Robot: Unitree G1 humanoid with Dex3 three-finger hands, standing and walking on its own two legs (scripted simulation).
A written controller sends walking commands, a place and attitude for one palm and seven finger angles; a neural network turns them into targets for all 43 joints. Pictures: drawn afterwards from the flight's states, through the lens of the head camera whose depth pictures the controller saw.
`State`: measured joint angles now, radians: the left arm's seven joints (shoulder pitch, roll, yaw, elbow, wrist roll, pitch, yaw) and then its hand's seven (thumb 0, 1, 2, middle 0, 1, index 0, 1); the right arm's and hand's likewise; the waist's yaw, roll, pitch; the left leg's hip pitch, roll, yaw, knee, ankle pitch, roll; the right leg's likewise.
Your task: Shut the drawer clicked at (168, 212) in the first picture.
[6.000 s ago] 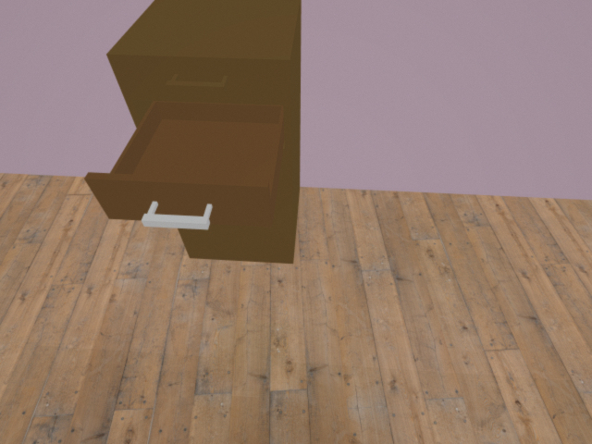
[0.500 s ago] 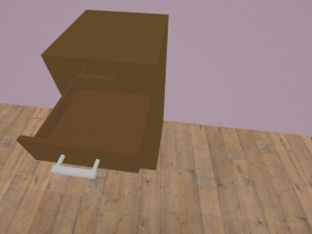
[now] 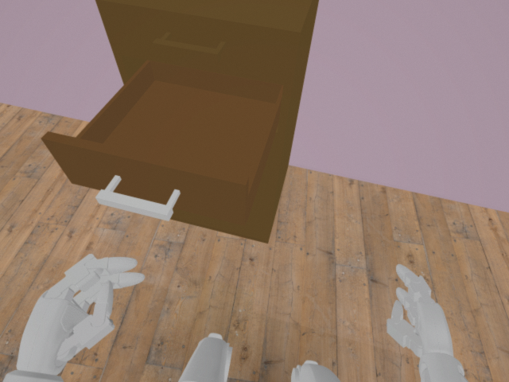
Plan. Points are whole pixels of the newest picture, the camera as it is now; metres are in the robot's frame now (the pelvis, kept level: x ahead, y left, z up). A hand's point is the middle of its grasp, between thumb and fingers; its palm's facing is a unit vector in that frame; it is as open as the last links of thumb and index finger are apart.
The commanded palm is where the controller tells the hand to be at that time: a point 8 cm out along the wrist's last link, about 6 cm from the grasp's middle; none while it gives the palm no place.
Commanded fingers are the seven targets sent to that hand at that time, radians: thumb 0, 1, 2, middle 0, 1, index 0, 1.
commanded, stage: raise the hand and make a fist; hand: left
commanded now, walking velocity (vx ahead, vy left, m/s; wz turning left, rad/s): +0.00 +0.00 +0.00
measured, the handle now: (140, 196) +0.41 +0.27 +0.00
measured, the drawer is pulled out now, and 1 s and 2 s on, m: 0.30 0.30 0.30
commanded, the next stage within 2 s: bring the fist close to the handle in 1.34 s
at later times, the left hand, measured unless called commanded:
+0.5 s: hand (100, 296) +0.21 +0.24 +0.06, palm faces -0.16 -0.99 -0.06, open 3.2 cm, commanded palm +0.19 +0.29 +0.08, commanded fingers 0.00 0.90 0.90 -1.28 -1.47 -1.28 -1.47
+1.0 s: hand (67, 277) +0.21 +0.26 +0.10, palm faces -0.06 -0.99 -0.10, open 3.3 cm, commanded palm +0.19 +0.31 +0.10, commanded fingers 0.00 0.90 0.90 -1.40 -1.60 -1.40 -1.60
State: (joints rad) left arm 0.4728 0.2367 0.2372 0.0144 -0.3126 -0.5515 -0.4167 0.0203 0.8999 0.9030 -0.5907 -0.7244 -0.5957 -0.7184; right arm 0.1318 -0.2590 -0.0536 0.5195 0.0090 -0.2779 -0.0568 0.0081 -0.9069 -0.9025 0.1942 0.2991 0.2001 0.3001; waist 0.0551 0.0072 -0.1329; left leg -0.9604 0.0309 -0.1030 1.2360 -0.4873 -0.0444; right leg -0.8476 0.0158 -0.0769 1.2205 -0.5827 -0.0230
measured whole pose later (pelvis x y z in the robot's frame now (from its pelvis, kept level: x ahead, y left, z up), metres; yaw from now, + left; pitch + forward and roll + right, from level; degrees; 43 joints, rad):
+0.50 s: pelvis -0.01 +0.04 +0.02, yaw -1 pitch +12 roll -4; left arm 0.41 0.31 0.23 0.00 -0.30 -0.34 -0.41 0.02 0.90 0.90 -1.08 -1.26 -1.09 -1.26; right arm 0.27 -0.27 -0.01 0.57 0.05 -0.26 -0.08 0.02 -0.90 -0.90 0.20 0.30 0.20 0.30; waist -0.03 0.03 -0.11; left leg -0.94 0.02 -0.05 1.16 -0.44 0.01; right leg -0.82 0.00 -0.03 1.11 -0.51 0.03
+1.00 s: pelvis +0.02 +0.04 +0.03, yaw +0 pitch +11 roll -4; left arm 0.48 0.33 0.32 -0.10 -0.34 -0.30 -0.44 0.02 0.90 0.90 -1.39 -1.60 -1.40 -1.59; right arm 0.22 -0.22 0.03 0.51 0.04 -0.22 -0.05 0.01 -0.90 -0.90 0.20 0.30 0.21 0.30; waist 0.01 0.04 -0.13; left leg -0.82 0.02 -0.07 1.09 -0.45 0.01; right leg -0.68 0.00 -0.05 1.01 -0.51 0.03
